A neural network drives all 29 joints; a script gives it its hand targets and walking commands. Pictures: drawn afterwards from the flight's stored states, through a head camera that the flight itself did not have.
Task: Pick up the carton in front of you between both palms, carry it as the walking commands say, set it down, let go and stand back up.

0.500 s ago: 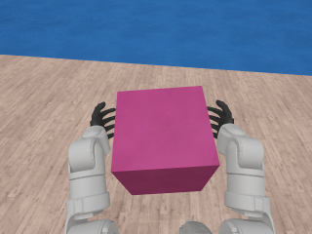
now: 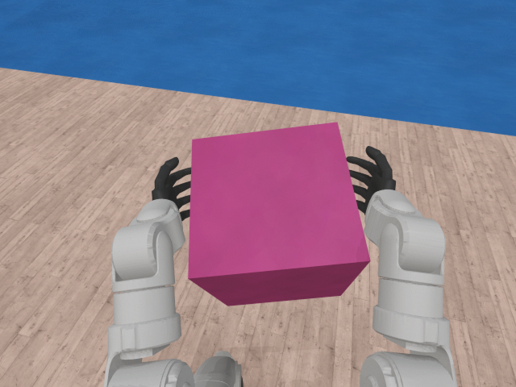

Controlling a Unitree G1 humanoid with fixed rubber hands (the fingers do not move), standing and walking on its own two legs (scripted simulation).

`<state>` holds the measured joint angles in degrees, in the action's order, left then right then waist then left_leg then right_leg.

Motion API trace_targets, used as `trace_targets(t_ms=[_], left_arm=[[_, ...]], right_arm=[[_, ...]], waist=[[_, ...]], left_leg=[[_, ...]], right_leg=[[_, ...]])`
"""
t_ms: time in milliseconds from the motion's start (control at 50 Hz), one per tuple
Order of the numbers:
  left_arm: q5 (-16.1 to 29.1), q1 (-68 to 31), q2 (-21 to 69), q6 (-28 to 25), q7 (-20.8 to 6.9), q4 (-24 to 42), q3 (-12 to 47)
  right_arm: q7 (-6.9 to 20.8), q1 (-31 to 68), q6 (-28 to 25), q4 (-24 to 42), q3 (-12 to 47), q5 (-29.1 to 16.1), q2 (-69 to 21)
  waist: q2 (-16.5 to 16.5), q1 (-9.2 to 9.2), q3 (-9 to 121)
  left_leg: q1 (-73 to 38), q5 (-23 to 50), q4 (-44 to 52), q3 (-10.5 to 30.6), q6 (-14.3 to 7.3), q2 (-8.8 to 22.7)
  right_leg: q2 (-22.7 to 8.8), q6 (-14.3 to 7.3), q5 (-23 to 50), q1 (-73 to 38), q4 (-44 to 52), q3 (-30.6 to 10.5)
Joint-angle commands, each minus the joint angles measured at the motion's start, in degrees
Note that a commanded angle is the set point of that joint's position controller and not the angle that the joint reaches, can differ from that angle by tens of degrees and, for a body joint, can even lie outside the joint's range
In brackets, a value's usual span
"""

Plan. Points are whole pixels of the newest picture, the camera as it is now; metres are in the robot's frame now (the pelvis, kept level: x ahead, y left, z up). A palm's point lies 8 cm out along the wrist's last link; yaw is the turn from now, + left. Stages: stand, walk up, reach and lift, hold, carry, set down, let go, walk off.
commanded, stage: carry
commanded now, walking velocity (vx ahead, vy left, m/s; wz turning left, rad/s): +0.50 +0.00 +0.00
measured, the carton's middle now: (275, 226) +0.35 +0.01 +0.03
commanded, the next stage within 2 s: none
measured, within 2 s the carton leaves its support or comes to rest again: neither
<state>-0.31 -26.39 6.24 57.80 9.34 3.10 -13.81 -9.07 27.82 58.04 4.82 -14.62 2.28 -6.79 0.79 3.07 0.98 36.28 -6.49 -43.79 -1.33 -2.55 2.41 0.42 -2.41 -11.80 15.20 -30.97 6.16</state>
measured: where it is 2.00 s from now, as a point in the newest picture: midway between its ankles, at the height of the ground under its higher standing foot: (294, 212)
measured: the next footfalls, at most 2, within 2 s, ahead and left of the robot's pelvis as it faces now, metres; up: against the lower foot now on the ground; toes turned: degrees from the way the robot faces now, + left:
left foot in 0.12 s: +0.20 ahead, +0.11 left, -0.03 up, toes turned +2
right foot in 0.56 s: +0.43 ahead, -0.10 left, -0.07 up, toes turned -3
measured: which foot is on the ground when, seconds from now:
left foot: up 0.00-0.10, down 0.12-0.56, up 0.58-1.00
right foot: down 0.00-0.12, up 0.14-0.54, down 0.56-1.00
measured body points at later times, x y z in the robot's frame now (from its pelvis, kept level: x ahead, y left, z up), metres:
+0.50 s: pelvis +0.26 +0.00 -0.04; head +0.29 +0.00 +0.41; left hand +0.62 +0.13 +0.06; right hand +0.60 -0.18 +0.07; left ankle +0.17 +0.10 -0.76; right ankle +0.37 -0.12 -0.76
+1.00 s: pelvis +0.53 -0.04 -0.08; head +0.55 -0.04 +0.37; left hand +0.87 +0.13 +0.03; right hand +0.89 -0.18 +0.03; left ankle +0.68 +0.06 -0.80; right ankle +0.40 -0.10 -0.80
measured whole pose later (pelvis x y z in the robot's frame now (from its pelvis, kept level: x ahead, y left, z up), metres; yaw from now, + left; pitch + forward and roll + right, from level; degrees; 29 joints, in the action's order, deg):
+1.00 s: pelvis +0.53 -0.04 -0.08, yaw -1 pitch +4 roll +0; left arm -0.5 -27.8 6.3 57.0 9.6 2.4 -12.2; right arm -8.7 26.7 58.0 6.5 -15.1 3.2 -6.4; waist 0.3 4.4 1.8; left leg 31.7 7.5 -28.5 -3.7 -5.1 0.0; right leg 3.4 -3.3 -21.1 8.1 -34.2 4.6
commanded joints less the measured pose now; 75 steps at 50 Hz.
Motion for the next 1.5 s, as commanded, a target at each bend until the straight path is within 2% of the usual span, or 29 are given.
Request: trace_targets(t_ms=[0, 60, 80, 120, 140, 180, 220, 460, 520, 540, 560, 580, 600, 640, 720, 840, 880, 940, 1000, 1020, 1040, 1060, 1080, 1100, 1160, 1200, 1320, 1440, 1480], left_arm=[[13.3, -33.9, 42.4, -0.5, -2.5, 7.4, 37.8], [14.5, -34.7, 42.9, 0.0, -2.4, 4.9, 38.4], [14.9, -36.2, 44.8, 0.2, -2.4, 6.1, 39.1], [10.8, -34.8, 43.0, 1.3, -2.0, -1.1, 36.4], [10.1, -32.6, 42.9, 1.9, -1.6, -4.7, 34.2], [11.6, -37.4, 49.2, 1.2, -2.3, -2.0, 34.8], [8.7, -35.4, 49.3, 0.0, -1.9, -3.2, 32.1], [7.1, -29.0, 39.9, -2.4, -0.5, 7.4, 33.3], [4.9, -25.9, 35.5, -0.7, -0.4, 4.8, 31.6], [4.6, -25.5, 34.7, 0.1, -0.1, 2.7, 30.8], [4.8, -24.3, 33.5, 1.0, -0.1, -0.9, 30.0], [4.7, -26.4, 32.7, 1.3, -0.3, -1.9, 28.4], [7.1, -30.9, 36.1, 0.8, -0.4, 2.7, 30.3], [10.5, -39.9, 41.9, 0.8, -1.3, 5.4, 33.3], [14.6, -42.3, 49.3, -1.2, -4.0, 5.4, 35.7], [15.1, -37.3, 46.8, -2.0, -3.8, 4.2, 36.1], [13.5, -34.1, 45.4, -1.6, -3.6, 4.2, 36.2], [12.7, -34.2, 43.7, -0.9, -2.4, 4.3, 37.9], [13.4, -33.4, 43.0, -0.2, -2.1, 3.2, 37.9], [11.4, -31.8, 41.7, 1.0, -2.0, 1.0, 34.3], [11.6, -35.2, 42.6, 1.2, -2.0, 2.0, 35.0], [10.9, -34.0, 43.8, 2.1, -1.3, -1.2, 35.8], [10.8, -33.7, 42.4, 2.4, -1.2, -1.9, 34.4], [10.4, -36.1, 46.1, 1.7, -1.1, -0.1, 33.7], [8.9, -40.7, 47.9, 0.9, -1.1, 1.3, 32.5], [9.9, -39.5, 51.5, -0.6, -1.5, 1.8, 33.8], [8.7, -35.7, 51.0, -2.0, -2.7, 0.6, 35.4], [6.8, -30.2, 41.9, -1.0, -1.4, 3.9, 32.8], [6.2, -29.6, 39.6, -0.1, -1.0, 2.4, 31.6]], right_arm=[[0.6, 28.5, 0.4, 3.2, 35.0, -9.1, -40.2], [0.6, 23.1, 1.4, -1.0, 31.2, -6.6, -38.7], [1.0, 23.2, 1.2, -0.1, 31.1, -6.9, -39.7], [0.4, 20.9, 1.8, -8.5, 27.6, -2.5, -35.7], [0.3, 21.8, 2.0, -8.6, 27.8, -3.1, -35.1], [1.5, 29.9, 0.1, -2.2, 32.7, -7.2, -42.2], [2.6, 36.3, -0.8, -0.5, 35.5, -11.5, -46.9], [2.6, 27.3, -2.8, 2.1, 40.3, -16.8, -43.1], [1.0, 27.3, -1.0, 1.1, 39.3, -13.7, -40.9], [0.7, 25.4, 0.4, -3.2, 36.1, -10.9, -38.6], [0.8, 25.8, 1.1, -3.4, 35.5, -10.7, -38.8], [0.7, 27.6, 2.0, -6.6, 34.8, -10.8, -40.0], [1.2, 28.5, 2.3, -6.0, 36.0, -12.3, -43.0], [1.3, 28.2, 2.6, -8.4, 33.1, -10.5, -46.2], [0.9, 35.2, -1.1, -1.5, 35.1, -9.6, -50.3], [0.4, 31.5, -1.9, -0.1, 34.7, -8.7, -46.0], [0.2, 32.3, -1.9, 3.5, 35.5, -9.5, -44.3], [1.1, 26.4, -0.7, 2.0, 33.6, -8.1, -39.9], [0.9, 24.7, 1.2, -2.3, 32.6, -7.8, -39.6], [0.8, 25.0, 1.4, -2.2, 31.7, -7.3, -37.1], [0.7, 23.6, 1.7, -4.5, 30.7, -5.8, -36.5], [0.5, 25.1, 2.2, -6.7, 29.1, -6.8, -35.2], [0.7, 24.2, 2.0, -7.0, 30.1, -7.4, -35.4], [1.2, 29.9, 1.2, -3.2, 32.6, -10.0, -41.3], [3.3, 37.3, 0.7, -2.2, 35.8, -13.0, -48.6], [4.4, 40.4, -0.8, 0.6, 38.7, -16.2, -52.2], [3.9, 38.0, -2.8, 0.2, 39.6, -15.2, -50.4], [1.8, 29.5, -1.1, -2.3, 37.8, -12.8, -43.9], [1.3, 28.3, 0.1, -4.7, 35.4, -11.0, -42.2]], waist=[[-7.0, 1.63, 21.6], [-3.0, 0.6, 21.5], [-0.3, -2.77, 25.7], [16.2, -4.72, 27.6], [10.5, -6.97, 27.2], [7.8, -7.1, 24.6], [2.4, -5.26, 21.6], [8.7, -9.44, 23.4], [-0.8, -3.49, 26.2], [-7.6, -1.35, 29.2], [-16.2, -0.84, 29.5], [-17.1, 1.76, 29.8], [-13.1, 3.32, 28.0], [-2.7, 0.89, 21.0], [-10.5, -1.37, 21.3], [-6.8, 2.04, 19.4], [-9.2, 1.18, 20.6], [-4.4, 1.64, 21.5], [-1.8, -0.42, 23.4], [-0.9, -3.65, 25.4], [6.2, -4.8, 31.3], [12.1, -5.34, 32.0], [17.3, -8.72, 29.7], [7.9, -7.76, 29.0], [0.9, -3.18, 21.4], [3.9, -3.02, 22.7], [4.4, -7.3, 23.5], [5.7, -5.77, 20.3], [0.9, -2.57, 24.9]], left_leg=[[-2.4, 5.3, 11.3, -0.3, -1.3, -1.7], [-21.6, 11.1, 19.8, -7.1, -1.7, -4.1], [-31.8, 10.5, 18.2, -2.4, -1.7, 0.4], [-47.1, 14.0, 16.3, 29.3, -10.9, 19.1], [-50.7, 1.5, 18.6, 34.6, -15.9, 19.8], [-40.0, -0.8, 19.6, 33.8, -16.5, 19.0], [-34.7, 2.9, 21.5, 22.9, -11.4, 13.6], [-40.2, 26.7, 9.3, 5.7, -7.7, 4.6], [-22.3, 13.6, -8.1, -0.5, -3.2, 2.0], [-9.2, -13.4, -17.7, -2.6, -0.7, -1.7], [7.2, -31.9, -30.8, -1.5, 0.8, -6.1], [14.9, -31.3, -38.7, 0.4, 0.4, -6.5], [16.1, -26.3, -38.7, 1.2, 0.0, -4.3], [12.7, -21.3, -30.9, 1.3, -0.5, -1.0], [7.5, -12.2, -18.7, 1.8, -0.3, -0.4], [7.8, 3.5, -4.8, -1.2, -1.7, -1.8], [0.9, 11.9, 5.4, -3.6, -2.2, -2.5], [-7.2, 16.7, 16.9, -1.5, -2.5, -2.5], [-26.4, 16.8, 21.8, -10.1, -2.6, -6.3], [-37.6, 26.9, 15.1, -1.7, -4.4, 1.4], [-47.2, 38.1, 8.9, 18.1, -10.5, 16.8], [-53.1, 31.5, 11.9, 29.2, -14.4, 19.9], [-56.8, 22.9, 14.4, 35.6, -20.8, 22.4], [-53.3, 18.1, 14.7, 34.0, -18.4, 18.6], [-31.7, 6.6, 22.4, 21.0, -9.4, 12.6], [-27.3, -6.4, 23.3, 18.5, -11.6, 12.4], [-35.4, 13.3, 17.9, 14.0, -13.0, 11.4], [-30.8, 17.3, 6.5, 4.7, -7.2, 6.1], [-17.7, 7.9, -9.4, 0.0, -2.4, 1.9]], right_leg=[[-10.9, -6.2, 31.3, -20.7, 0.3, -11.0], [-8.7, -4.7, 22.5, -9.4, -7.0, -7.2], [-7.4, -2.7, 16.6, -4.4, -14.3, -7.6], [2.7, 0.4, -22.6, 20.9, -35.2, -4.6], [2.7, 0.1, -26.8, 29.0, -41.5, -7.1], [-1.7, -0.9, -19.6, 31.6, -44.5, -8.7], [-3.4, 0.5, -10.7, 26.8, -36.0, -7.5], [1.3, 0.3, 16.0, 18.0, 2.4, -0.5], [-1.4, -1.8, 21.4, -12.4, 7.4, 0.1], [-15.1, -4.0, 36.5, -23.7, 0.3, -17.1], [-23.1, -11.5, 41.2, -33.1, 1.7, -34.0], [-23.9, -16.2, 26.9, -35.4, 2.9, -37.8], [-21.1, -14.8, 20.7, -30.3, 3.8, -38.6], [-19.3, -11.3, 18.0, -18.7, 6.4, -29.8], [-16.3, -10.9, 15.3, -13.9, 8.8, -24.2], [-11.7, -7.5, 41.6, -20.1, 5.0, -14.8], [-8.0, -5.9, 37.0, -18.7, 6.5, -7.6], [-8.5, -5.0, 30.6, -21.0, -2.2, -9.4], [-5.7, -3.1, 32.7, -12.2, -14.1, -5.2], [-3.9, -0.4, 23.6, -3.7, -21.8, -5.3], [-0.3, 1.0, -5.4, 8.7, -34.7, -5.5], [4.7, 0.9, -24.8, 20.4, -43.9, -6.1], [4.3, 0.5, -25.2, 33.3, -54.2, -6.7], [1.1, -0.5, -20.9, 33.3, -52.5, -9.6], [-2.6, -0.1, -11.8, 22.2, -35.8, -7.7], [-3.4, 0.3, -9.4, 18.9, -32.5, -7.4], [-4.2, 0.7, 2.3, 23.2, -17.3, -5.4], [0.3, -0.2, 14.4, 8.2, 5.7, 0.8], [-7.2, -3.7, 22.1, -12.3, 5.4, -7.6]])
